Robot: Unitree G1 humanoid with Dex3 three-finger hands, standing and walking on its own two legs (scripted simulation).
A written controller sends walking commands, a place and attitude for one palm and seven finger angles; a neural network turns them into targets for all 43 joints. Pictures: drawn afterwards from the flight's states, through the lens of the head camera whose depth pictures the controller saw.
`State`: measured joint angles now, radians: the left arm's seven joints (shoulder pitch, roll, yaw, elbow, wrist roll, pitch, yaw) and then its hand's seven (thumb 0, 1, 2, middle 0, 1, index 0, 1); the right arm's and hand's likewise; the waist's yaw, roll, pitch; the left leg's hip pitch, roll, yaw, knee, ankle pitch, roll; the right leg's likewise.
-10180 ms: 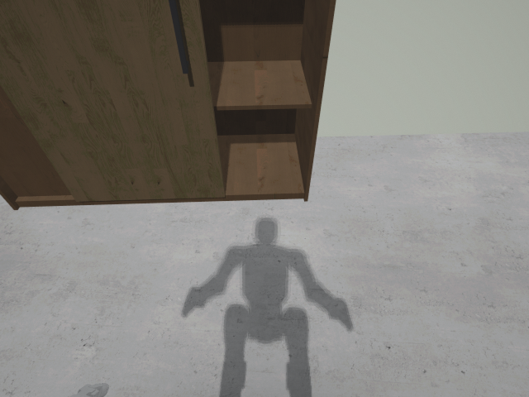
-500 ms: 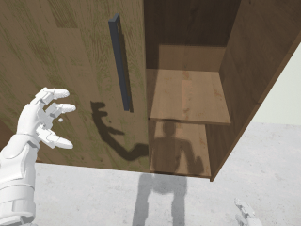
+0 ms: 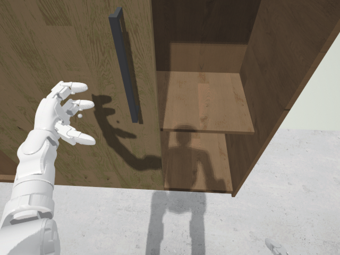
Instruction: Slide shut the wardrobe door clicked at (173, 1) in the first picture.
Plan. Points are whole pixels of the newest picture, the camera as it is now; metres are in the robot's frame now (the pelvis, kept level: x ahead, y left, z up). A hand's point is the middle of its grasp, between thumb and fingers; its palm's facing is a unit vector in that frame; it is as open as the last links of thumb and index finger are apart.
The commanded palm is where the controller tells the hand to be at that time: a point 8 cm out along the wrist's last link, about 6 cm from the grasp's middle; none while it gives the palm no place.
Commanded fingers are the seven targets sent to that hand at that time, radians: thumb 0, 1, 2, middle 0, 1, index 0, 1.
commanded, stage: move the hooked fingers beside the handle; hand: left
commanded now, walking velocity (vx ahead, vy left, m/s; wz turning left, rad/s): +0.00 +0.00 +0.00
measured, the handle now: (128, 75) +0.53 +0.12 +0.14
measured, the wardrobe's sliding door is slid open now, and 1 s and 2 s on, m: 0.41 0.41 0.41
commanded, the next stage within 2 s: feel for the door with the fingertips in 1.34 s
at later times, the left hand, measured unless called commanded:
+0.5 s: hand (102, 97) +0.46 +0.18 +0.13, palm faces -0.03 -1.00 +0.00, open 14.0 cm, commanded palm +0.44 +0.23 +0.12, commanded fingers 0.00 -0.50 0.30 -0.30 -1.20 -0.30 -1.20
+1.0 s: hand (103, 98) +0.46 +0.18 +0.12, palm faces -0.02 -1.00 -0.01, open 14.0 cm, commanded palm +0.44 +0.22 +0.11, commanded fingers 0.00 -0.50 0.30 -0.30 -1.20 -0.30 -1.20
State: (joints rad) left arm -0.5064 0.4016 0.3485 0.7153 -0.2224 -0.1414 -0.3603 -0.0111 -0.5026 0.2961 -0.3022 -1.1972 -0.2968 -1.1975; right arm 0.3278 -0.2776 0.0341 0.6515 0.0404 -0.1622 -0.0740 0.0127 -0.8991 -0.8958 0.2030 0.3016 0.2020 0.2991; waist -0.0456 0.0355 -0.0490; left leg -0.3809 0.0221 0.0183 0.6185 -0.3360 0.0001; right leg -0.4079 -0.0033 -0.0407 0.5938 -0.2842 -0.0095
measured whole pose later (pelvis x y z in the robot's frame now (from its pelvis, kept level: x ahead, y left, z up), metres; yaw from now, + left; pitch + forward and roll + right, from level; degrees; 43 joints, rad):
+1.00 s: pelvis +0.00 +0.00 -0.01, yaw -1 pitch +10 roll -1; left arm -0.78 0.41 0.34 1.03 -0.14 -0.28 -0.25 -0.01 -0.50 0.30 -0.30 -1.20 -0.30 -1.20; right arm 0.39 -0.27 0.01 0.68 0.02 -0.04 -0.03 0.01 -0.90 -0.90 0.20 0.30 0.20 0.30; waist -0.10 0.03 -0.07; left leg -0.51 0.03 0.03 0.69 -0.36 0.00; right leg -0.53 0.01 -0.03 0.65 -0.29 -0.01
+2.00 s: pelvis -0.01 +0.00 -0.01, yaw -1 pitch +9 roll +0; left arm -0.81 0.32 0.31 1.05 -0.11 -0.28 -0.15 -0.01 -0.50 0.30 -0.30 -1.20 -0.30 -1.20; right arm 0.36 -0.25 0.02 0.66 0.02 -0.04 -0.02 0.01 -0.90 -0.90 0.20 0.30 0.20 0.30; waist -0.10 0.03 -0.07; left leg -0.49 0.03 0.03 0.69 -0.36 0.00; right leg -0.53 0.01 -0.02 0.67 -0.30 -0.01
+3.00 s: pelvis +0.00 +0.01 -0.01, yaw -2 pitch +11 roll -1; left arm -0.84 0.33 0.30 1.06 -0.10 -0.29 -0.13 -0.01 -0.50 0.30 -0.30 -1.20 -0.30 -1.20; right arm 0.38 -0.25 0.02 0.66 0.01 -0.03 0.00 0.01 -0.90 -0.90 0.20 0.30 0.20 0.30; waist -0.11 0.03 -0.08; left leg -0.54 0.03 0.04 0.73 -0.38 0.01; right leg -0.57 0.01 -0.02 0.68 -0.31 0.00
